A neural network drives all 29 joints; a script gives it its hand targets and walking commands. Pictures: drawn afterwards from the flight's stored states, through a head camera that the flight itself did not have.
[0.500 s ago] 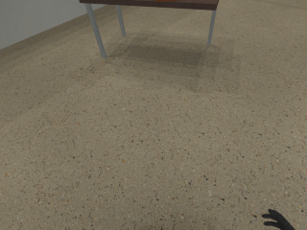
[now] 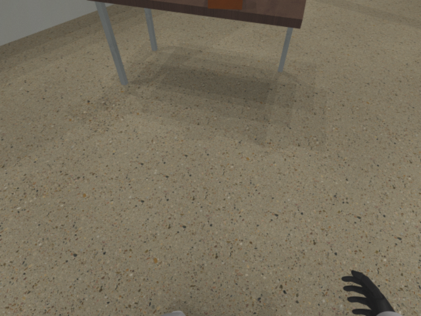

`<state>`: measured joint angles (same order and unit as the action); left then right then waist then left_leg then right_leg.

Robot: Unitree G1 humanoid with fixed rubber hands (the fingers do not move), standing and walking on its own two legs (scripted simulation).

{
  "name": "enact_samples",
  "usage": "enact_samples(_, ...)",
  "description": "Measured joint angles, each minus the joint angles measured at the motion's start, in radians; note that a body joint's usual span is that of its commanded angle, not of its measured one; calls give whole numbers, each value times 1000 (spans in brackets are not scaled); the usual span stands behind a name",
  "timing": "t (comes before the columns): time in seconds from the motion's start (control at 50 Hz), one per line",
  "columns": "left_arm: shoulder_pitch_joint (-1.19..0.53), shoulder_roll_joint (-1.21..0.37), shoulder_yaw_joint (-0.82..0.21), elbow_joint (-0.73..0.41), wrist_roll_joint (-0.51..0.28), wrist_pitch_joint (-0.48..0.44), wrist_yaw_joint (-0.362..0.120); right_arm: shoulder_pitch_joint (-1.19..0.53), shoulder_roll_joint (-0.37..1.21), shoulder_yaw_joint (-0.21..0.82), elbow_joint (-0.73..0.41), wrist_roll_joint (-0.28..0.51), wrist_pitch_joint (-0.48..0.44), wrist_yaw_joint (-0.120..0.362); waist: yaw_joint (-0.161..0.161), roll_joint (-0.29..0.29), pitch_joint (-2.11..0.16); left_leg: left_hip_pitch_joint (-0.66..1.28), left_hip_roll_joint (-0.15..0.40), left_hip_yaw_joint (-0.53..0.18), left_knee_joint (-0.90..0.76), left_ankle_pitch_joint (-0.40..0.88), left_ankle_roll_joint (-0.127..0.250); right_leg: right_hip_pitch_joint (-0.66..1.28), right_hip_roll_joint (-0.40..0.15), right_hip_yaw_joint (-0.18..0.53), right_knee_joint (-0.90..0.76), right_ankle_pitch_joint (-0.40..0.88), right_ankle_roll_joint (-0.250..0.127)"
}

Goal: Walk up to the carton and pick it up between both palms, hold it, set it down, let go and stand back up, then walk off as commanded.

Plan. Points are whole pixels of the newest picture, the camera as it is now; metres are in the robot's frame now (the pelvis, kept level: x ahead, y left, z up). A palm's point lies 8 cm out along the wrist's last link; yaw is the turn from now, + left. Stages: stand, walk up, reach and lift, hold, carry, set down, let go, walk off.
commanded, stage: walk up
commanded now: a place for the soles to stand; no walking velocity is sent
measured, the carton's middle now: out of the picture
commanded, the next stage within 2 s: none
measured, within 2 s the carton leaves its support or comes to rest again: neither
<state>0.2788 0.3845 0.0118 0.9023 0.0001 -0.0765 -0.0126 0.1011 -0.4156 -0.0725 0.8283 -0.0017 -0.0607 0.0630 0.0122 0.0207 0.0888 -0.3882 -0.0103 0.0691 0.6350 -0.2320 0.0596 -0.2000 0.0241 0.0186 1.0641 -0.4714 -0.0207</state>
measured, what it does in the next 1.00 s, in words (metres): walks ahead: right foot, then left foot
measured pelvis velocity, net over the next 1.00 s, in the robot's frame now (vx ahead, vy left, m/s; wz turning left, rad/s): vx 0.44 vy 0.06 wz -0.24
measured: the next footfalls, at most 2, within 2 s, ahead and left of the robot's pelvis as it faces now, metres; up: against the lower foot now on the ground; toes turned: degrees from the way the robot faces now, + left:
right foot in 0.30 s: +0.29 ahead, -0.15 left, +0.00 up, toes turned -8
left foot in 0.70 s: +0.47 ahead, +0.11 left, +0.00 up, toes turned -4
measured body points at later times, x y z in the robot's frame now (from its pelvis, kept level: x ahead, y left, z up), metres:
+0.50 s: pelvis +0.23 -0.01 +0.00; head +0.28 -0.05 +0.44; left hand +0.32 +0.31 -0.09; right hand +0.32 -0.34 -0.13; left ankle +0.22 +0.11 -0.67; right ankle +0.25 -0.15 -0.72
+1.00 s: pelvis +0.44 +0.06 +0.00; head +0.46 +0.08 +0.45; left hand +0.59 +0.35 -0.12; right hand +0.43 -0.29 -0.08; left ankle +0.43 +0.12 -0.72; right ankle +0.43 -0.10 -0.66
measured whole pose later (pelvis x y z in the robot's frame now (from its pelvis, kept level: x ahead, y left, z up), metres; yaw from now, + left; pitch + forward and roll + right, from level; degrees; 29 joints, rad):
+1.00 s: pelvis +0.44 +0.06 +0.00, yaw -14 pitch -3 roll -1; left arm 0.30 0.45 0.01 0.87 0.00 -0.08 -0.01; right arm 0.27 -0.41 -0.07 0.83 0.00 -0.07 0.03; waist -0.03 -0.05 0.09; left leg -0.18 0.01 0.18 0.65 -0.41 0.07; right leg -0.50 0.01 0.07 1.09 -0.25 0.00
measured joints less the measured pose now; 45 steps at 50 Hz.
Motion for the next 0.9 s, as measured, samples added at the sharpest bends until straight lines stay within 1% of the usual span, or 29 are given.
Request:
enact_samples(0.02, 0, 2, 0, -1, 0, 0, -1, 10, 0, 0, 0, 0, 0, -4, -5, -5, 0, 24, 5, 5, -6, -16, 1, -50, 0, 1, 63, 29, 0)
enact_samples(0.04, 0, 5, 0, -1, 0, 0, -4, 18, 0, 0, 0, 0, 0, -7, -12, -11, -1, 48, 9, 10, -13, -29, 1, -93, -2, 2, 93, 58, 0)
enact_samples(0.08, 1, 15, 0, -4, 0, 0, -16, 32, 0, 0, 0, 0, -2, -12, -23, -28, -1, 95, 11, 25, -29, -54, 0, -171, -17, 2, 97, 97, 0)
enact_samples(0.12, 1, 23, 0, -8, 0, 0, -26, 45, 0, 1, 0, 0, -6, -11, -29, -42, -2, 137, 10, 42, -34, -84, 0, -233, -30, 3, 65, 128, 0)
enact_samples(0.16, 1, 27, 0, -12, 0, 0, -33, 62, 0, 1, 0, 0, -11, -9, -33, -49, -2, 179, 10, 55, -34, -119, 0, -264, -41, 4, -21, 138, 0)
enact_samples(0.22, 1, 27, 0, -18, 0, 0, -42, 75, 0, 1, 0, 0, -12, -3, -33, -50, -3, 242, 10, 81, -34, -174, 0, -278, -60, 4, -197, 144, 0)
enact_samples(0.26, 1, 27, 0, -18, 0, 0, -46, 75, 0, 1, 0, 0, -12, 2, -33, -47, -3, 285, 10, 102, -34, -214, -8, -273, -68, 3, -300, 165, 0)
enact_samples(0.28, 2, 27, 0, -18, 0, 0, -46, 76, 0, 1, 0, 0, -12, 3, -33, -45, -3, 307, 9, 113, -34, -234, -15, -264, -68, 3, -352, 195, 0)
enact_samples(0.3, 1, 27, 0, -19, 0, -1, -46, 76, -1, 0, 0, 0, -11, 2, -34, -40, -3, 324, 10, 118, -26, -257, -22, -252, -68, 2, -377, 257, 0)
enact_samples(0.32, 1, 24, 0, -20, 0, -4, -43, 76, -4, 0, 0, 0, -9, 0, -34, -23, -2, 325, 23, 116, 5, -282, -23, -248, -60, -4, -365, 298, 2)
enact_samples(0.34, 1, 21, 1, -23, 0, -8, -38, 76, -3, 0, 1, 0, -5, -3, -33, -3, 0, 302, 43, 109, 73, -293, -23, -247, -49, -15, -343, 276, 4)
enact_samples(0.36, 1, 21, 1, -29, 0, -10, -32, 76, 0, 1, 1, 0, -2, -4, -28, 7, 1, 257, 43, 84, 165, -293, -23, -246, -46, -19, -330, 239, 7)
enact_samples(0.4, 1, 20, 1, -34, 0, -11, -22, 75, -3, 1, 0, 0, 6, -5, -11, 24, 1, 149, 21, 25, 329, -294, -23, -237, -46, -18, -339, 198, 7)
enact_samples(0.44, 1, 20, 1, -34, 0, -11, -10, 75, -10, 1, 0, 0, 7, -9, 7, 44, 0, 51, 18, -10, 402, -295, -23, -216, -46, -19, -371, 192, 7)
enact_samples(0.5, 8, 22, 0, -34, 0, -11, 6, 68, -17, 1, -1, 0, 7, -9, 26, 68, -1, -70, 22, -50, 409, -295, -24, -187, -46, -19, -391, 173, 8)
enact_samples(0.58, 21, 22, 0, -34, 0, -11, 8, 60, -19, 1, -1, 0, 7, -1, 37, 91, -2, -168, 44, -57, 384, -293, -24, -122, -46, -20, -391, 116, 14)
enact_samples(0.66, 22, 24, 0, -34, 0, -12, 8, 57, -19, 1, -1, 0, 6, 12, 34, 94, -4, -171, 75, -58, 267, -178, -24, -41, -45, -20, -389, 53, 32)
enact_samples(0.7, 21, 34, 0, -34, 0, -12, 8, 57, -21, 0, -1, 0, -2, 13, 17, 81, -3, -123, 76, -55, 185, -99, -24, -22, -55, -17, -333, 0, 33)
enact_samples(0.72, 19, 41, 0, -33, 0, -12, 9, 57, -16, 0, -1, 0, -7, 7, 9, 56, 3, -113, 66, -34, 207, -69, -24, -40, -71, -1, -248, -23, 29)
enact_samples(0.76, 18, 44, 0, -33, 0, -12, 12, 65, 3, 0, -1, 0, -9, -2, 0, 1, 5, -74, 50, 17, 232, -111, -15, -111, -62, 47, -39, -23, 23)
enact_samples(0.8, 19, 43, 0, -34, 0, -12, 11, 80, 9, 0, -1, 0, -9, -4, -19, -23, 4, -23, 48, 39, 209, -147, -14, -174, -27, 48, 100, 17, 22)
enact_samples(0.84, 19, 45, 0, -34, 0, -12, 11, 95, 8, 0, -1, 0, -9, -11, -32, -43, 4, 31, 43, 62, 156, -152, -14, -225, -17, 50, 134, 90, 22)
enact_samples(0.9, 20, 51, 0, -34, 0, -12, 6, 125, 5, 0, -1, 0, -10, -21, -42, -56, 4, 98, 38, 84, 89, -151, 2, -278, -17, 51, 121, 163, 22)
